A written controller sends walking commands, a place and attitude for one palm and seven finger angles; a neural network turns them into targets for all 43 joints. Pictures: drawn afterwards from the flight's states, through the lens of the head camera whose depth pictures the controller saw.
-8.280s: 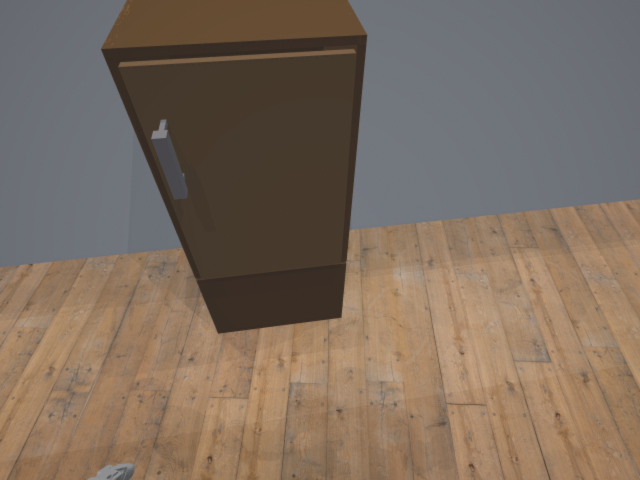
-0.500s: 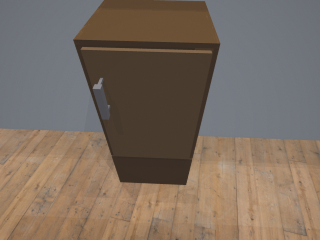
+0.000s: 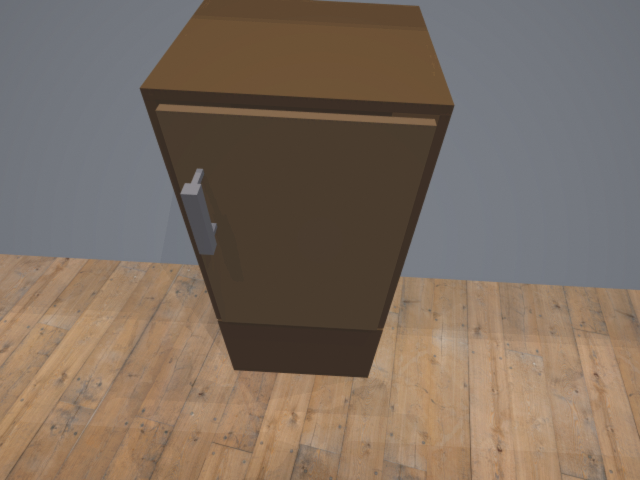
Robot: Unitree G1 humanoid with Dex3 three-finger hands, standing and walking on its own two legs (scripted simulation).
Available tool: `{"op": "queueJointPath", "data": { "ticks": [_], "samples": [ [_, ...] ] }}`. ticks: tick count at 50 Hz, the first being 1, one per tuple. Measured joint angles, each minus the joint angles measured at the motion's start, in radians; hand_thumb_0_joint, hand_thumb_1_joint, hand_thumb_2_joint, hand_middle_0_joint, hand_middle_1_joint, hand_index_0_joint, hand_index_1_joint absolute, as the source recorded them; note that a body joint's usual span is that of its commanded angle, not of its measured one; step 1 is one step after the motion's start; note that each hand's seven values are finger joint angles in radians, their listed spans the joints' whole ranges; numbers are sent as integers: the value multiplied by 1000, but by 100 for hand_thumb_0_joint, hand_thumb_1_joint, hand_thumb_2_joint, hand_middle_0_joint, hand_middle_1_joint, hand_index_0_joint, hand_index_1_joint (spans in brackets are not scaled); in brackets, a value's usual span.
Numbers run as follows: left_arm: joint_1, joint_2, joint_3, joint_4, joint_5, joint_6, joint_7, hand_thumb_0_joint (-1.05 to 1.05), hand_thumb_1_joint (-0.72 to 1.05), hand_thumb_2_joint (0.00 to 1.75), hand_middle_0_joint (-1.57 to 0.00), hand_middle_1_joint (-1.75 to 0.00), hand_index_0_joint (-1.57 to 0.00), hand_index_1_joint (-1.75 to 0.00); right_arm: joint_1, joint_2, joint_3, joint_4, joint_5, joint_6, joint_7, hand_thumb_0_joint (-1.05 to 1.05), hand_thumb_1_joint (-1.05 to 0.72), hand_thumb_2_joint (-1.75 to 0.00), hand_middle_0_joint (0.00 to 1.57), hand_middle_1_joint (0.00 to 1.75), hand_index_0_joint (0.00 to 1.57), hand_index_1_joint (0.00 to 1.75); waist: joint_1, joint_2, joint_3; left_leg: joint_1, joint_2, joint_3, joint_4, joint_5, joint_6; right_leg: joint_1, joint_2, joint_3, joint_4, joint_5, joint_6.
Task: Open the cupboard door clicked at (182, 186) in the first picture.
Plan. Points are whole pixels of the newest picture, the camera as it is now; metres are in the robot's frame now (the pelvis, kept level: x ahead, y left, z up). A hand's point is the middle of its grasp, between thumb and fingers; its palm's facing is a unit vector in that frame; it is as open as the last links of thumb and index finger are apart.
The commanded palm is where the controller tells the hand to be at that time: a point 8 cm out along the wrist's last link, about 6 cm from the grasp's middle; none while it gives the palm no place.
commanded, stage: raise the hand with hooked fingers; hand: left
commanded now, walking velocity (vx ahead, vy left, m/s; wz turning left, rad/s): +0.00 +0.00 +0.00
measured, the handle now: (203, 212) +0.51 +0.23 +0.01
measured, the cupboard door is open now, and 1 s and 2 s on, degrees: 0 0 0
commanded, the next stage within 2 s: none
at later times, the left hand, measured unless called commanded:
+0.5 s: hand out of the picture +0.12 +0.18 -0.07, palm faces +0.08 -1.00 +0.01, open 8.7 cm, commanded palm +0.12 +0.25 -0.04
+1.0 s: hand (121, 426) +0.18 +0.25 -0.01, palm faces +0.10 -0.99 -0.08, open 11.7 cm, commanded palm +0.15 +0.29 -0.01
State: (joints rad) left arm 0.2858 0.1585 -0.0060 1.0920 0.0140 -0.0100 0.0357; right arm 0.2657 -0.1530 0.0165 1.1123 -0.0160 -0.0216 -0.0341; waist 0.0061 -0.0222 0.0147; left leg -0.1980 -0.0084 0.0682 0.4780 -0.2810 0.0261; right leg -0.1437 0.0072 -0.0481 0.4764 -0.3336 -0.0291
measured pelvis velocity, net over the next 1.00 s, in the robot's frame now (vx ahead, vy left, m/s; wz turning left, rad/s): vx -0.06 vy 0.00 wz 0.01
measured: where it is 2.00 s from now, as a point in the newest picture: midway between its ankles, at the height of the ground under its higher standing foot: outside the picture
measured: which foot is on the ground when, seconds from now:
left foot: down 0.00-1.00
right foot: down 0.00-1.00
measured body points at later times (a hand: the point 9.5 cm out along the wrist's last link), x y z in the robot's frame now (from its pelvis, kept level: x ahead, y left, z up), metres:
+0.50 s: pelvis -0.05 -0.03 -0.07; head +0.00 -0.01 +0.38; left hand +0.11 +0.23 -0.07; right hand +0.19 -0.28 -0.10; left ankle -0.02 +0.10 -0.74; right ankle -0.05 -0.10 -0.74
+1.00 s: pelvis -0.06 +0.00 -0.06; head +0.00 +0.01 +0.38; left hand +0.17 +0.30 -0.01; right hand +0.07 -0.25 -0.16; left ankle -0.02 +0.10 -0.74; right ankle -0.05 -0.10 -0.74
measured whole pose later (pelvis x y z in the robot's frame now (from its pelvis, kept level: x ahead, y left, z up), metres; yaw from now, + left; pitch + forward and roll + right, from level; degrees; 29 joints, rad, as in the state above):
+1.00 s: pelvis -0.06 +0.00 -0.06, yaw +1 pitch +12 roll -2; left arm 0.26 0.30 0.33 0.18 -0.34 -0.40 -0.33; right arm 0.33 -0.26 0.01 0.61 0.03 -0.21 -0.06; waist -0.02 0.03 -0.11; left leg -0.81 0.03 0.02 1.02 -0.42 0.03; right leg -0.72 0.02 -0.10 0.98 -0.47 -0.04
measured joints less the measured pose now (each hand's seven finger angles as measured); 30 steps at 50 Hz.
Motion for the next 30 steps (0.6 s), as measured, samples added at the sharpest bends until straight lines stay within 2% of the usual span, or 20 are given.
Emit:
{"op": "queueJointPath", "data": {
  "ticks": [4, 5, 6, 8, 11, 14, 18, 20, 22, 24, 26, 30],
  "samples": [
    [-10, -1, -1, 1, 2, -6, 10, 0, 91, 90, -20, -30, -20, -30, -10, -9, 0, -2, 2, 3, 1, 1, -93, -90, 20, 30, 20, 30, 0, 12, 3, -9, 2, -3, 12, -2, -2, 4, 2, -3, -11, 1, 3],
    [44, 0, 14, -164, -39, 59, 18, 1, 92, 90, -20, -30, -20, -30, 4, -16, 1, -46, 14, -5, 1, 2, -93, -90, 20, 30, 20, 30, -2, 18, 6, -17, 7, -5, 23, -10, -1, -2, 6, -4, -8, 3, 4],
    [107, 8, 28, -361, -67, 81, 28, 2, 93, 90, -20, -30, -21, -30, 25, -22, 5, -91, 22, -49, -9, 2, -93, -90, 20, 30, 20, 30, 5, 15, 10, -11, 4, 1, 13, -14, 0, -13, 3, 2, 11, 0, 2],
    [181, 30, 33, -654, -103, 30, 71, 3, 92, 89, -21, -31, -21, -31, 51, -33, -1, -151, 35, -147, -29, 2, -93, -90, 20, 30, 20, 30, 7, 11, -10, -15, -15, 6, 1, -4, 1, -46, -17, 2, 64, -16, -1],
    [151, 31, 56, -886, -141, -37, 74, 3, 89, 88, -20, -33, -21, -33, 40, -63, -25, -244, 36, -206, -28, 2, -92, -90, 20, 30, 20, 30, -21, 38, -53, -78, -33, -15, 54, -10, 6, -88, -37, -20, 102, -53, 6],
    [60, 19, 105, -931, -164, -191, -8, 2, 84, 86, -20, -36, -20, -36, -24, -86, -42, -328, 22, -214, -14, 2, -91, -90, 20, 30, 20, 30, -37, 60, -100, -203, -19, -20, 161, -42, 2, -205, -30, -27, 193, -75, 1],
    [33, 14, 148, -917, -234, -414, -229, 1, 76, 83, -21, -40, -21, -41, -101, -86, -59, -435, 19, -212, 16, 1, -91, -90, 20, 30, 20, 30, -26, 8, -141, -382, 5, -5, 317, -90, -13, -398, -16, -13, 364, -124, -17],
    [48, 15, 161, -879, -256, -479, -337, 0, 71, 81, -21, -43, -21, -43, -123, -98, -66, -491, 24, -212, 24, 1, -90, -90, 20, 30, 20, 30, -19, -14, -143, -459, 14, -10, 395, -114, -20, -471, -11, -19, 440, -149, -28],
    [80, 23, 177, -854, -266, -488, -394, 0, 66, 79, -22, -46, -22, -46, -135, -114, -73, -541, 27, -206, 22, 1, -90, -90, 20, 30, 20, 30, -7, -28, -143, -526, 21, -20, 468, -136, -25, -533, -6, -29, 508, -173, -36],
    [114, 34, 198, -852, -274, -478, -402, 1, 61, 77, -23, -49, -23, -49, -138, -127, -81, -579, 29, -199, 14, 1, -90, -90, 20, 30, 20, 30, 8, -32, -141, -583, 28, -35, 533, -156, -31, -581, -2, -44, 562, -192, -43],
    [143, 42, 223, -877, -286, -484, -379, 1, 56, 76, -23, -52, -23, -52, -137, -132, -84, -595, 29, -198, 3, 1, -90, -90, 20, 30, 20, 30, 22, -24, -138, -627, 35, -56, 589, -173, -36, -610, 5, -65, 600, -206, -50],
    [132, 68, 250, -979, -316, -546, -348, 1, 46, 72, -23, -58, -24, -58, -124, -118, -58, -574, 29, -208, -20, 1, -90, -90, 20, 30, 20, 30, 42, 3, -137, -688, 45, -98, 669, -194, -41, -644, 16, -106, 646, -222, -59]
  ]
}}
